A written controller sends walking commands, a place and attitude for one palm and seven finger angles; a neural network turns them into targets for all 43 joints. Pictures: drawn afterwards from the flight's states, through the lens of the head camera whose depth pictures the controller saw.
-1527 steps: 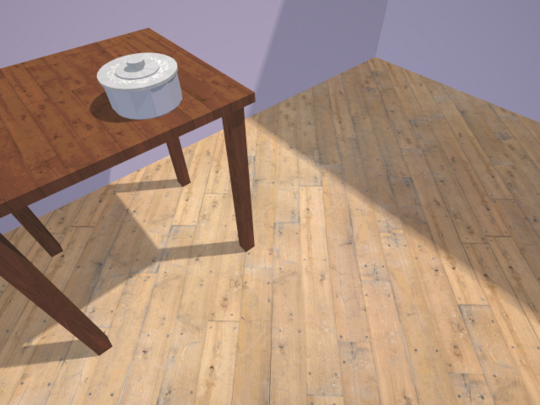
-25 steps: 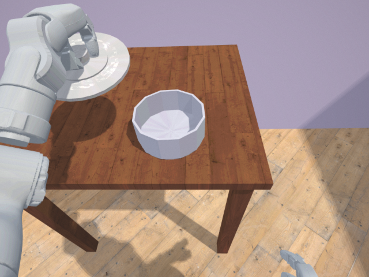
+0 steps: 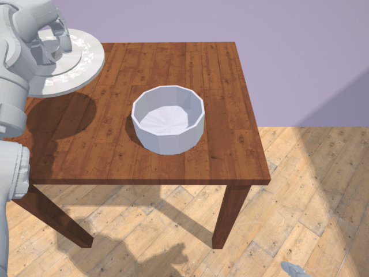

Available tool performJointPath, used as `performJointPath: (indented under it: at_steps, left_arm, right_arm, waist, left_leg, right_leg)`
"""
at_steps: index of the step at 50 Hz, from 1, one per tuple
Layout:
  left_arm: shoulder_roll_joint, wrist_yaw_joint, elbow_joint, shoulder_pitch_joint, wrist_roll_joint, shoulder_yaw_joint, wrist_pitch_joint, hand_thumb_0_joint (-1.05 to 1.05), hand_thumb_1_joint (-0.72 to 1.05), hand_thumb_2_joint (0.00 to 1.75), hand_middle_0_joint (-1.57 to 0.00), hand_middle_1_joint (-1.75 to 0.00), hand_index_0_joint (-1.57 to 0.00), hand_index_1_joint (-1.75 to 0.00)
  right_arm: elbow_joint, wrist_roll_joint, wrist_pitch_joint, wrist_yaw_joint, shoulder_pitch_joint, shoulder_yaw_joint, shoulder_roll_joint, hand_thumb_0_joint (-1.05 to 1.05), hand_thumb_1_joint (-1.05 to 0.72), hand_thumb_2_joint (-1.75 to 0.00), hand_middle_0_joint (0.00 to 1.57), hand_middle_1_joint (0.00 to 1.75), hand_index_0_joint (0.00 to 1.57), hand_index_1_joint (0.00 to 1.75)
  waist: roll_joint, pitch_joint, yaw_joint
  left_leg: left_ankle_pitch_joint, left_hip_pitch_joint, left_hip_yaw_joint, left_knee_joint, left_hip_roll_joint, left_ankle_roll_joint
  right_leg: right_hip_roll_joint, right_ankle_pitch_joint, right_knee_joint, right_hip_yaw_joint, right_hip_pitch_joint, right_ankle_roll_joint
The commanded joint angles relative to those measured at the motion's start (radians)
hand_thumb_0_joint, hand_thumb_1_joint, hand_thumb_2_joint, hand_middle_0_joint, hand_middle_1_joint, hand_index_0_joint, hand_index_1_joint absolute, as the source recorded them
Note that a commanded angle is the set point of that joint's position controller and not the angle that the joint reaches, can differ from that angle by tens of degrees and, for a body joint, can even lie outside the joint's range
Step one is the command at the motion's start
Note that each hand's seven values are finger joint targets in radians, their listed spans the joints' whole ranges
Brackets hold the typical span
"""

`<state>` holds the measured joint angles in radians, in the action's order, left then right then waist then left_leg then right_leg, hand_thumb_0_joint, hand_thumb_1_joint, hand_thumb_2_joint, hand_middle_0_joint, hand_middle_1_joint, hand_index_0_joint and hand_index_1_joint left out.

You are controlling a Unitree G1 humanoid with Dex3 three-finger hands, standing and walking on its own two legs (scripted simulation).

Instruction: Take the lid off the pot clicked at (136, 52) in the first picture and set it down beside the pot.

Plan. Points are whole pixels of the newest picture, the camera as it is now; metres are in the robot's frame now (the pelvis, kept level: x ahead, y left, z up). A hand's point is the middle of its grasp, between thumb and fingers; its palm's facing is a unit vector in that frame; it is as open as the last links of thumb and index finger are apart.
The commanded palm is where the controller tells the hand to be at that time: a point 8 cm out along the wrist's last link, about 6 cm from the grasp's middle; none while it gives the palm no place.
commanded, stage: move the lid sideways beside the pot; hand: left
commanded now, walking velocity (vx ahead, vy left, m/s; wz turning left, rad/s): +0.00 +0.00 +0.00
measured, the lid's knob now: (49, 50) +0.49 +0.27 +0.25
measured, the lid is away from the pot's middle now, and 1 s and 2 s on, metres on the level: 0.22 0.24 0.23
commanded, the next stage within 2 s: lower the lid onto the table in 0.22 s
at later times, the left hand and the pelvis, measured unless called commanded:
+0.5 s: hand (39, 55) +0.46 +0.27 +0.25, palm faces -0.21 -0.08 -0.97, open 6.8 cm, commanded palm +0.44 +0.27 +0.32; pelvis +0.01 +0.00 +0.00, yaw +0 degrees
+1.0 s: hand (50, 75) +0.46 +0.27 +0.21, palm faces -0.29 -0.08 -0.96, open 6.8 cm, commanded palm +0.45 +0.27 +0.29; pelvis +0.01 -0.01 +0.00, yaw +0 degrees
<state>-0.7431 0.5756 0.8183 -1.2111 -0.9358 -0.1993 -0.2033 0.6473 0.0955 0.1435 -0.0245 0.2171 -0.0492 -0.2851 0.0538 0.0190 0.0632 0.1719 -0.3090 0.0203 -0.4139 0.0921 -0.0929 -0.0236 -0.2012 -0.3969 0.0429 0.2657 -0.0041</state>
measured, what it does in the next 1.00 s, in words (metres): stands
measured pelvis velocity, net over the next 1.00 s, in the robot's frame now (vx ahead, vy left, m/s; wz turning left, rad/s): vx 0.01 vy -0.01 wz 0.00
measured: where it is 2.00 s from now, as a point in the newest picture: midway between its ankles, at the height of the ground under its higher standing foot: outside the picture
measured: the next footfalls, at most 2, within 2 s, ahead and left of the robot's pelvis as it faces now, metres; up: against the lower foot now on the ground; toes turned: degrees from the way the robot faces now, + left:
none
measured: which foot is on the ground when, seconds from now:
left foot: down 0.00-1.00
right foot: down 0.00-1.00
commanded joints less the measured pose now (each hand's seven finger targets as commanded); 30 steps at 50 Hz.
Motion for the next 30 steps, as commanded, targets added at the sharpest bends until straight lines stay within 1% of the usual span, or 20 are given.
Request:
performJointPath:
  at_steps: [1,2,3,4,5,6,8,9,10,14,15,16,18,23,24,25,26,28,29,30]
  left_arm:
    - [-0.3,-0.055,-0.179,-0.591,-0.034,0.121,0.018,0.0,0.72,0.93,-0.88,-1.01,-0.92,-1.01]
    - [-0.33,-0.053,-0.175,-0.582,-0.035,0.145,0.022,0.0,0.72,0.93,-0.88,-1.01,-0.92,-1.01]
    - [-0.3,-0.055,-0.186,-0.552,-0.016,0.12,0.029,0.0,0.72,0.93,-0.88,-1.01,-0.92,-1.01]
    - [-0.346,-0.058,-0.219,-0.584,-0.034,0.154,0.033,0.0,0.72,0.93,-0.88,-1.01,-0.92,-1.01]
    - [-0.324,-0.05,-0.189,-0.584,-0.034,0.137,0.033,0.0,0.72,0.93,-0.88,-1.01,-0.92,-1.01]
    - [-0.373,-0.053,-0.24,-0.597,-0.036,0.17,0.037,0.0,0.72,0.93,-0.88,-1.01,-0.92,-1.01]
    - [-0.291,-0.05,-0.309,-0.576,-0.004,0.115,0.043,0.0,0.72,0.93,-0.88,-1.01,-0.92,-1.01]
    - [-0.319,-0.05,-0.356,-0.608,-0.022,0.142,0.043,0.0,0.72,0.93,-0.88,-1.01,-0.92,-1.01]
    - [-0.311,-0.044,-0.293,-0.565,-0.021,0.145,0.038,0.0,0.72,0.93,-0.88,-1.01,-0.92,-1.01]
    - [-0.375,-0.045,-0.28,-0.53,-0.019,0.191,0.037,0.0,0.72,0.93,-0.88,-1.01,-0.92,-1.01]
    - [-0.318,-0.036,-0.213,-0.518,-0.014,0.152,0.032,0.0,0.72,0.93,-0.88,-1.01,-0.92,-1.01]
    - [-0.345,-0.036,-0.216,-0.516,-0.011,0.168,0.026,0.0,0.72,0.93,-0.88,-1.01,-0.92,-1.01]
    - [-0.328,-0.045,-0.199,-0.485,0.002,0.157,-0.003,0.0,0.72,0.93,-0.88,-1.01,-0.92,-1.01]
    - [-0.318,-0.047,-0.226,-0.485,-0.007,0.142,-0.016,0.0,0.72,0.93,-0.88,-1.01,-0.92,-1.01]
    - [-0.346,-0.049,-0.256,-0.534,-0.027,0.156,-0.014,0.0,0.72,0.93,-0.88,-1.01,-0.92,-1.01]
    - [-0.306,-0.043,-0.251,-0.562,-0.026,0.125,-0.015,0.0,0.72,0.93,-0.88,-1.01,-0.92,-1.01]
    - [-0.347,-0.048,-0.291,-0.563,-0.025,0.161,-0.015,0.0,0.72,0.93,-0.88,-1.01,-0.92,-1.01]
    - [-0.307,-0.05,-0.247,-0.512,-0.006,0.13,-0.013,0.0,0.72,0.93,-0.88,-1.01,-0.92,-1.01]
    - [-0.349,-0.054,-0.289,-0.547,-0.025,0.163,-0.01,0.0,0.72,0.93,-0.88,-1.01,-0.92,-1.01]
    - [-0.318,-0.049,-0.217,-0.515,-0.024,0.144,-0.011,0.0,0.72,0.93,-0.88,-1.01,-0.92,-1.01]
  right_arm:
    - [-0.116,0.001,-0.028,-0.008,-0.042,0.055,-0.144,0.0,-0.9,-0.9,0.2,0.3,0.2,0.3]
    - [-0.122,0.001,-0.025,-0.008,-0.043,0.055,-0.148,0.0,-0.9,-0.9,0.2,0.3,0.2,0.3]
    - [-0.129,0.002,-0.024,-0.007,-0.038,0.06,-0.16,0.0,-0.9,-0.9,0.2,0.3,0.2,0.3]
    - [-0.127,0.0,-0.024,-0.006,-0.033,0.059,-0.15,0.0,-0.9,-0.9,0.2,0.3,0.2,0.3]
    - [-0.124,-0.002,-0.022,-0.008,-0.038,0.06,-0.151,0.0,-0.9,-0.9,0.2,0.3,0.2,0.3]
    - [-0.13,0.002,-0.021,-0.006,-0.032,0.061,-0.152,0.0,-0.9,-0.9,0.2,0.3,0.2,0.3]
    - [-0.139,0.002,-0.023,-0.002,-0.029,0.071,-0.157,0.0,-0.9,-0.9,0.2,0.3,0.2,0.3]
    - [-0.139,-0.003,-0.03,0.002,-0.032,0.073,-0.146,0.0,-0.9,-0.9,0.2,0.3,0.2,0.3]
    - [-0.131,-0.004,-0.025,0.001,-0.031,0.072,-0.149,0.0,-0.9,-0.9,0.2,0.3,0.2,0.3]
    - [-0.131,0.0,-0.018,0.004,-0.027,0.067,-0.153,0.0,-0.9,-0.9,0.2,0.3,0.2,0.3]
    - [-0.125,-0.001,-0.014,0.001,-0.034,0.066,-0.151,0.0,-0.9,-0.9,0.2,0.3,0.2,0.3]
    - [-0.125,0.004,-0.011,0.002,-0.032,0.066,-0.153,0.0,-0.9,-0.9,0.2,0.3,0.2,0.3]
    - [-0.128,0.007,-0.016,0.008,-0.028,0.068,-0.167,0.0,-0.9,-0.9,0.2,0.3,0.2,0.3]
    - [-0.141,0.007,-0.022,0.006,-0.034,0.066,-0.161,0.0,-0.9,-0.9,0.2,0.3,0.2,0.3]
    - [-0.138,0.005,-0.021,0.005,-0.038,0.061,-0.15,0.0,-0.9,-0.9,0.2,0.3,0.2,0.3]
    - [-0.137,0.005,-0.02,0.001,-0.049,0.061,-0.148,0.0,-0.9,-0.9,0.2,0.3,0.2,0.3]
    - [-0.142,0.006,-0.024,0.001,-0.047,0.063,-0.146,0.0,-0.9,-0.9,0.2,0.3,0.2,0.3]
    - [-0.135,0.006,-0.023,-0.001,-0.035,0.064,-0.159,0.0,-0.9,-0.9,0.2,0.3,0.2,0.3]
    - [-0.136,0.002,-0.027,0.0,-0.038,0.062,-0.147,0.0,-0.9,-0.9,0.2,0.3,0.2,0.3]
    - [-0.132,0.002,-0.026,-0.005,-0.046,0.059,-0.147,0.0,-0.9,-0.9,0.2,0.3,0.2,0.3]
  waist:
    - [0.019,0.385,-0.001]
    - [0.013,0.384,-0.007]
    - [0.05,0.387,0.001]
    - [0.029,0.414,-0.007]
    - [0.028,0.411,-0.001]
    - [0.039,0.441,-0.009]
    - [0.089,0.465,0.005]
    - [0.097,0.49,-0.003]
    - [0.087,0.45,0.003]
    - [0.034,0.454,-0.01]
    - [0.023,0.398,0.001]
    - [-0.005,0.391,-0.004]
    - [0.048,0.406,-0.008]
    - [0.033,0.434,0.002]
    - [0.017,0.455,-0.004]
    - [0.025,0.444,0.007]
    - [0.028,0.468,-0.001]
    - [0.053,0.438,0.011]
    - [0.052,0.466,0.0]
    - [0.041,0.422,0.009]
  left_leg:
    - [-0.234,0.263,0.081,0.024,-0.055,0.021]
    - [-0.243,0.251,0.078,0.024,-0.054,0.018]
    - [-0.281,0.262,0.08,0.016,-0.054,0.021]
    - [-0.304,0.267,0.082,0.018,-0.057,0.021]
    - [-0.306,0.268,0.076,0.008,-0.052,0.014]
    - [-0.335,0.286,0.083,0.011,-0.057,0.018]
    - [-0.445,0.352,0.1,-0.007,-0.061,0.029]
    - [-0.475,0.378,0.103,-0.012,-0.062,0.032]
    - [-0.47,0.361,0.099,-0.02,-0.06,0.026]
    - [-0.418,0.309,0.085,-0.005,-0.056,0.023]
    - [-0.387,0.286,0.078,-0.007,-0.052,0.015]
    - [-0.348,0.276,0.076,0.002,-0.056,0.015]
    - [-0.391,0.282,0.08,-0.006,-0.052,0.02]
    - [-0.41,0.297,0.077,-0.021,-0.053,0.013]
    - [-0.397,0.297,0.078,-0.012,-0.055,0.016]
    - [-0.383,0.305,0.075,-0.016,-0.051,0.011]
    - [-0.389,0.322,0.079,-0.015,-0.052,0.01]
    - [-0.411,0.316,0.081,-0.022,-0.051,0.014]
    - [-0.406,0.323,0.082,-0.017,-0.051,0.016]
    - [-0.382,0.302,0.074,-0.022,-0.049,0.01]
  right_leg:
    - [0.048,0.121,0.037,0.014,-0.033,0.067]
    - [0.049,0.131,0.035,0.013,-0.044,0.069]
    - [0.041,0.146,0.042,0.01,-0.038,0.072]
    - [0.049,0.165,0.032,0.008,-0.061,0.068]
    - [0.05,0.172,0.033,0.01,-0.054,0.067]
    - [0.05,0.178,0.028,0.009,-0.067,0.067]
    - [0.048,0.196,0.037,0.012,-0.035,0.068]
    - [0.056,0.199,0.033,0.008,-0.029,0.065]
    - [0.06,0.195,0.036,0.013,-0.007,0.066]
    - [0.054,0.209,0.029,0.01,-0.057,0.063]
    - [0.055,0.201,0.034,0.017,-0.028,0.064]
    - [0.053,0.191,0.036,0.015,-0.037,0.061]
    - [0.048,0.21,0.031,0.015,-0.043,0.067]
    - [0.047,0.239,0.028,0.008,-0.056,0.062]
    - [0.055,0.233,0.02,0.009,-0.069,0.057]
    - [0.056,0.228,0.022,0.012,-0.05,0.058]
    - [0.055,0.23,0.022,0.006,-0.066,0.057]
    - [0.05,0.232,0.03,0.01,-0.045,0.062]
    - [0.056,0.232,0.024,0.008,-0.061,0.059]
    - [0.058,0.222,0.024,0.011,-0.039,0.059]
